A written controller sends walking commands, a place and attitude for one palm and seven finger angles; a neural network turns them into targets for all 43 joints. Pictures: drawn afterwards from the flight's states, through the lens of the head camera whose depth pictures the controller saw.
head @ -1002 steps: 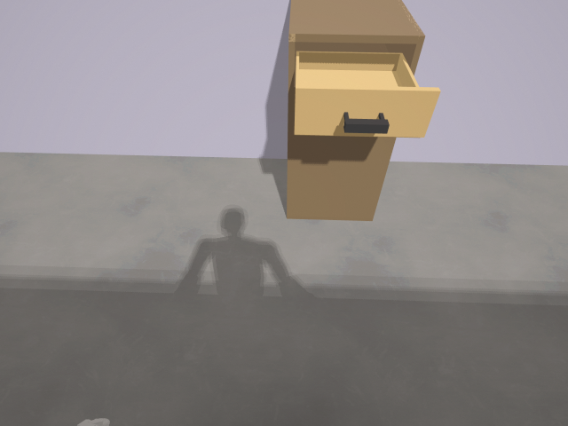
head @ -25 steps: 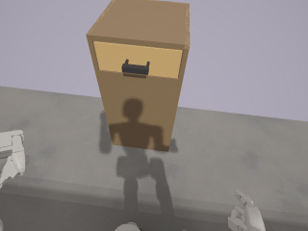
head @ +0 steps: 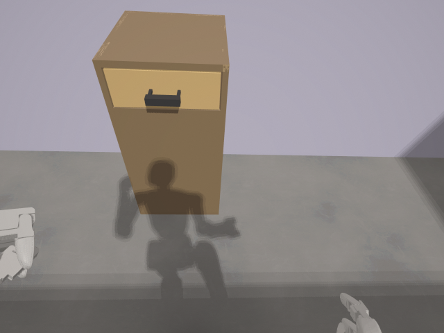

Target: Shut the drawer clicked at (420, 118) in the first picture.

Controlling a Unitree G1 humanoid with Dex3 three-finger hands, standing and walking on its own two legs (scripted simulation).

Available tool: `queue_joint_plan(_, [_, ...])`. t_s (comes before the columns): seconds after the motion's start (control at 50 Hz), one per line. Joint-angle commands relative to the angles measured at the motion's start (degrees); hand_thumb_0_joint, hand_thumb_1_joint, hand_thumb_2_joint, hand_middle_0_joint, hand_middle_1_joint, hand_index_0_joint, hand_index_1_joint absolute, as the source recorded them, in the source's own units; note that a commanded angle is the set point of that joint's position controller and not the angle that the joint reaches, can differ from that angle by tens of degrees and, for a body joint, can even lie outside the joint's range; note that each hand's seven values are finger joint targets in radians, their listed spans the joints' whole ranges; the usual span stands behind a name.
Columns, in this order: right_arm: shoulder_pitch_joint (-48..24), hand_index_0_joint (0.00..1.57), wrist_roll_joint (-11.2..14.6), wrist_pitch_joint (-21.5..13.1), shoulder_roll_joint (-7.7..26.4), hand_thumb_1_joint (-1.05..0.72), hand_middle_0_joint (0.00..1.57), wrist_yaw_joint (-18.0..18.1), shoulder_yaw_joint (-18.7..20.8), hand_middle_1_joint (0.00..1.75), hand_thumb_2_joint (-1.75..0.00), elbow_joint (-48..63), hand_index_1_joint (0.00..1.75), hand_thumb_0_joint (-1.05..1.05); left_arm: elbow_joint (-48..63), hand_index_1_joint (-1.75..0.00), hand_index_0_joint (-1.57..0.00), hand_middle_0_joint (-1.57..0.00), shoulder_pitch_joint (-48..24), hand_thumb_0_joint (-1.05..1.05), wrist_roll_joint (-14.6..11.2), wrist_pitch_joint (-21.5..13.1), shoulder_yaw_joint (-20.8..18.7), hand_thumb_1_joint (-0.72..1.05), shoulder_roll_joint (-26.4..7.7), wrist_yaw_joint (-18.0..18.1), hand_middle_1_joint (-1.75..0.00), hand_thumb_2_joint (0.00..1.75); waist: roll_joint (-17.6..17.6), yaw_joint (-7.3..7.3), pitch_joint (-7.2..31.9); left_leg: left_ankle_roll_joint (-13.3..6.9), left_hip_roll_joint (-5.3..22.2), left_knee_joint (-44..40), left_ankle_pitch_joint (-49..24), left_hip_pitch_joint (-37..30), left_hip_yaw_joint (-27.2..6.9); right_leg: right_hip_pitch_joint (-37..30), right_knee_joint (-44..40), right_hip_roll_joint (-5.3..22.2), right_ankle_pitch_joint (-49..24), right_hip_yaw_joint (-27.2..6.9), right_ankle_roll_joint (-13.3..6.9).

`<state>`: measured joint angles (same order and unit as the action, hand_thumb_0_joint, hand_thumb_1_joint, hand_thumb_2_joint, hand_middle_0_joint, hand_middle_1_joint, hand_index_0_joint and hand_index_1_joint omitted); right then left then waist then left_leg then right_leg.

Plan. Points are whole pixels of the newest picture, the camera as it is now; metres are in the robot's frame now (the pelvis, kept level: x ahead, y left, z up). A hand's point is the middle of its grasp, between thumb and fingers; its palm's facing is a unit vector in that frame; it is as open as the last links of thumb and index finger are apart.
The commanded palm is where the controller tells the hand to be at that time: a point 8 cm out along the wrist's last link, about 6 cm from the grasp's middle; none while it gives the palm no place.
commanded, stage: stop stepping back and stand still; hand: left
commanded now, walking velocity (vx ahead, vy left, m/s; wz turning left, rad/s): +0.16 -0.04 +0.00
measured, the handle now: (163, 96) +0.81 +0.19 -0.02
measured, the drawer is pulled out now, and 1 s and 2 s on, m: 0.00 0.00 0.00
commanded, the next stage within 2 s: let the arm hang, fingers relaxed in 0.46 s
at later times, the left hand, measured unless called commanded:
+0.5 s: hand (17, 286) +0.15 +0.23 +0.18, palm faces +0.37 -0.82 -0.44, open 3.2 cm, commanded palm +0.10 +0.27 +0.18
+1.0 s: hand out of the picture -0.07 +0.22 -0.18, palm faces +0.08 -0.97 -0.21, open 4.0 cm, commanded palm none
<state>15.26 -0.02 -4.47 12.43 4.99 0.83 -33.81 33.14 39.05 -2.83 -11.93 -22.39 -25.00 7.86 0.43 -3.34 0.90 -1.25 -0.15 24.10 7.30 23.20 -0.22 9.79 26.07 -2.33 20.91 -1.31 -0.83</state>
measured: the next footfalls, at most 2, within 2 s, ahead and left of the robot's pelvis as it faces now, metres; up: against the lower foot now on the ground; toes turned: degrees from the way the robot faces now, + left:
left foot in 0.14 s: +0.11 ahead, +0.09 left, +0.00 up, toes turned -3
left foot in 0.58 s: +0.03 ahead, +0.15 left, +0.00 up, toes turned +2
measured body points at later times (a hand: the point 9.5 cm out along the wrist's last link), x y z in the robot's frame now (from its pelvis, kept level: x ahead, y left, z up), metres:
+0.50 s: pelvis -0.04 +0.00 +0.00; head -0.05 +0.00 +0.45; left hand +0.12 +0.27 +0.20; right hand +0.09 -0.24 -0.09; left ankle +0.01 +0.12 -0.70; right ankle -0.04 -0.08 -0.74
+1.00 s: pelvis -0.04 +0.03 +0.00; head -0.02 +0.05 +0.45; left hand -0.07 +0.28 -0.16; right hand -0.01 -0.20 -0.15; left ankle -0.01 +0.15 -0.74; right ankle -0.04 -0.09 -0.74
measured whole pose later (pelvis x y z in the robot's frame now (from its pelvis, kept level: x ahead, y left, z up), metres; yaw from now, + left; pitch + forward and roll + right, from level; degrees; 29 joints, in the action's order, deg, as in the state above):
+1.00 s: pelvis -0.04 +0.03 +0.00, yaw +2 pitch -1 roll -1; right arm 15.1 -1.2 2.0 9.3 1.8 0.8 -57.2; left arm -59.3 18.2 0.9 1.9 -1.6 -12.3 1.2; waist -0.9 1.3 -4.6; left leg -0.4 0.7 29.3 12.2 16.0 -0.9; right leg 10.7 26.4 0.1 14.5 4.0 -0.4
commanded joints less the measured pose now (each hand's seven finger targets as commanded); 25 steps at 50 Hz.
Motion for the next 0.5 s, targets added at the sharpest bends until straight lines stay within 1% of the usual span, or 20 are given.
queue_joint_plan(0.0, [-6.47,0.20,-0.64,-2.88,6.89,-0.90,0.20,0.12,3.10,0.30,-0.90,6.91,0.30,0.00,12.88,-1.60,-1.40,-1.40,-0.73,0.00,-0.39,-3.65,-5.39,0.90,-6.80,1.54,-1.60,0.90,-5.23,1.73,3.01,1.88,-0.41,14.49,10.09,-17.23,0.60,20.80,-14.80,9.45,17.11,-8.69,-5.84])
queue_joint_plan(0.02, [-6.19,0.20,-0.93,-2.49,7.19,-0.90,0.20,0.16,3.23,0.30,-0.90,6.13,0.30,0.00,12.42,-1.60,-1.40,-1.40,-2.41,0.00,-0.23,-3.28,-4.85,0.90,-6.01,1.89,-1.60,0.90,-5.76,1.49,1.12,1.90,-0.18,20.06,9.11,-16.58,0.02,25.27,-15.43,12.66,19.98,-11.87,-7.85])
queue_joint_plan(0.04, [-5.35,0.20,-0.90,-2.16,7.34,-0.90,0.20,0.00,3.35,0.30,-0.90,5.41,0.30,0.00,12.10,-1.60,-1.40,-1.40,-4.68,0.00,-0.02,-2.85,-4.48,0.90,-5.41,2.22,-1.60,0.90,-6.72,1.12,0.78,1.75,0.08,23.07,9.73,-15.92,-0.86,26.44,-14.59,13.67,20.39,-12.69,-8.82])
queue_joint_plan(0.06, [-5.56,0.20,-0.75,-2.14,7.21,-0.90,0.20,0.15,2.85,0.30,-0.90,5.33,0.30,0.00,11.02,-1.60,-1.40,-1.40,-8.22,0.00,0.41,-2.53,-2.92,0.90,-4.35,2.50,-1.60,0.90,-6.49,0.64,-2.09,1.19,1.54,21.10,11.62,-15.12,-1.99,27.77,-12.23,13.52,19.65,-10.50,-7.83])
queue_joint_plan(0.1, [-6.08,0.20,-0.58,-2.78,7.89,-0.90,0.20,0.76,1.94,0.30,-0.90,4.89,0.30,0.00,7.68,-1.60,-1.40,-1.40,-14.21,0.00,0.92,-1.74,-1.96,0.90,-3.73,2.96,-1.60,0.90,0.49,0.33,-6.05,-0.36,3.71,7.40,21.16,-10.51,-5.90,25.40,-0.74,7.08,20.18,-3.33,-3.72])
queue_joint_plan(0.12, [-6.55,0.20,-0.35,-3.46,9.07,-0.90,0.20,1.20,1.99,0.30,-0.90,5.95,0.30,0.00,8.16,-1.60,-1.40,-1.40,-16.14,0.00,1.03,-1.56,-1.64,0.90,-3.26,2.91,-1.60,0.90,9.82,0.53,-7.53,-2.69,7.99,-6.03,30.94,-5.52,-16.22,21.04,9.85,1.02,14.48,0.75,-0.87])
queue_joint_plan(0.14, [-7.44,0.20,-0.05,-4.43,8.36,-0.90,0.20,1.32,1.72,0.30,-0.90,6.33,0.30,0.00,10.47,-1.60,-1.40,-1.40,-17.23,0.00,1.19,-2.05,-3.41,0.90,-5.68,3.06,-1.60,0.90,18.92,1.05,-4.77,-3.94,14.84,-18.97,46.68,-3.09,-29.43,18.36,22.79,-2.03,11.30,3.76,0.88])
queue_joint_plan(0.16, [-7.87,0.20,-0.23,-4.85,6.40,-0.90,0.20,0.91,1.04,0.30,-0.90,6.52,0.30,0.00,10.00,-1.60,-1.40,-1.40,-15.27,0.00,1.83,-1.86,-3.92,0.90,-5.64,2.93,-1.60,0.90,17.42,2.16,-3.82,-3.21,15.55,-22.25,47.17,0.99,-30.50,14.31,30.21,-2.14,8.28,1.69,0.33])
queue_joint_plan(0.2, [-8.64,0.20,-0.46,-5.03,5.41,-0.90,0.20,-0.64,1.16,0.30,-0.90,6.88,0.30,0.00,11.63,-1.60,-1.40,-1.40,-10.73,0.00,1.62,-1.35,-3.57,0.90,-5.69,2.35,-1.60,0.90,11.44,3.45,-1.22,-3.16,13.70,-19.82,38.85,5.02,-22.04,6.61,28.25,-0.85,6.40,2.32,-0.50])
queue_joint_plan(0.22, [-9.12,0.20,-0.47,-4.84,5.30,-0.90,0.20,-1.21,1.10,0.30,-0.90,7.23,0.30,0.00,12.46,-1.60,-1.40,-1.40,-7.92,0.00,1.39,-1.27,-3.03,0.90,-5.11,2.23,-1.60,0.90,11.20,3.65,-0.43,-3.95,12.50,-18.27,35.76,8.05,-17.61,1.09,22.69,-0.72,7.35,3.83,-0.88])
queue_joint_plan(0.24, [-9.23,0.20,-0.50,-4.82,5.37,-0.90,0.20,-1.50,1.06,0.30,-0.90,7.76,0.30,0.00,12.60,-1.60,-1.40,-1.40,-4.41,0.00,1.06,-1.17,-3.83,0.90,-5.68,2.18,-1.60,0.90,12.90,3.97,0.40,-3.26,11.11,-17.33,34.52,9.81,-13.96,-3.34,17.15,-1.28,7.58,5.32,-1.17])
queue_joint_plan(0.26, [-9.81,0.20,-0.72,-4.07,5.01,-0.90,0.20,-1.75,0.72,0.30,-0.90,8.17,0.30,0.00,13.49,-1.60,-1.40,-1.40,-2.06,0.00,0.90,-1.23,-3.12,0.90,-4.84,2.02,-1.60,0.90,12.81,4.05,0.39,-2.19,10.05,-14.07,33.20,12.85,-11.74,-8.75,9.12,-0.88,7.04,4.76,-1.76])
queue_joint_plan(0.28, [-9.57,0.20,-0.94,-3.27,4.89,-0.90,0.20,-1.85,0.78,0.30,-0.90,8.24,0.30,0.00,13.96,-1.60,-1.40,-1.40,-0.73,0.00,1.31,-1.24,-3.54,0.90,-5.25,1.89,-1.60,0.90,8.87,4.08,-0.02,-0.80,6.95,-7.31,30.06,14.48,-7.34,-11.07,0.93,0.34,7.25,2.08,-2.16])
queue_joint_plan(0.3, [-8.94,0.20,-1.08,-2.31,4.36,-0.90,0.20,-1.96,1.05,0.30,-0.90,8.42,0.30,0.00,14.50,-1.60,-1.40,-1.40,0.05,0.00,1.56,-1.44,-4.76,0.90,-6.57,1.83,-1.60,0.90,-1.47,4.14,-0.60,0.53,1.56,9.09,23.69,14.07,-1.25,-6.96,-9.90,6.32,10.75,-7.85,-3.84])
queue_joint_plan(0.32, [-8.46,0.20,-0.98,-1.27,4.92,-0.90,0.20,-2.08,1.72,0.30,-0.90,7.93,0.30,0.00,15.24,-1.60,-1.40,-1.40,-1.32,0.00,1.18,-1.61,-6.61,0.90,-8.24,1.80,-1.60,0.90,-12.35,3.77,-0.60,1.61,-1.66,29.43,17.54,13.48,1.16,2.51,-20.72,19.56,19.18,-28.24,-8.84])
queue_joint_plan(0.34, [-7.48,0.20,-1.64,-1.11,5.50,-0.90,0.20,-2.38,1.75,0.30,-0.90,6.67,0.30,0.00,16.68,-1.60,-1.40,-1.40,-6.51,0.00,0.47,-2.53,-7.70,0.90,-8.17,2.22,-1.60,0.90,-8.41,2.71,-0.50,2.38,-0.45,36.37,15.02,13.10,-0.17,5.51,-20.90,23.24,15.55,-28.00,-11.76])
queue_joint_plan(0.36, [-6.27,0.20,-1.10,-1.93,4.75,-0.90,0.20,-2.30,1.59,0.30,-0.90,6.06,0.30,0.00,13.14,-1.60,-1.40,-1.40,-7.10,0.00,0.33,-2.70,-6.81,0.90,-7.32,2.31,-1.60,0.90,-6.58,1.37,0.12,2.02,0.84,37.27,13.28,11.72,-1.83,6.36,-18.08,21.21,14.86,-24.80,-11.62])
queue_joint_plan(0.38, [-5.52,0.20,-0.67,-2.34,4.79,-0.90,0.20,-1.88,1.77,0.30,-0.90,5.87,0.30,0.00,9.80,-1.60,-1.40,-1.40,-5.75,0.00,0.19,-2.75,-5.98,0.90,-5.75,2.30,-1.60,0.90,-3.89,1.08,-0.84,1.77,1.99,34.48,12.67,9.43,-2.12,8.50,-16.48,19.72,13.60,-21.23,-10.86])
queue_joint_plan(0.42, [-6.43,0.20,-0.43,-2.48,4.54,-0.90,0.20,-1.09,1.23,0.30,-0.90,5.79,0.30,0.00,6.31,-1.60,-1.40,-1.40,-4.73,0.00,0.53,-3.02,-5.30,0.90,-5.38,2.49,-1.60,0.90,-4.15,1.74,-1.60,1.20,2.64,23.32,10.87,4.14,0.49,9.08,-13.94,16.64,7.45,-13.59,-8.71])
queue_joint_plan(0.48, [-7.17,0.20,-0.22,-4.04,4.77,-0.90,0.20,-0.07,0.97,0.30,-0.90,5.59,0.30,0.00,6.15,-1.60,-1.40,-1.40,-5.89,0.00,1.09,-3.50,-4.08,0.90,-4.95,3.01,-1.60,0.90,-5.33,3.10,-0.79,-0.36,1.21,5.42,8.54,-7.89,3.93,8.62,-9.42,13.21,2.52,-7.95,-5.59])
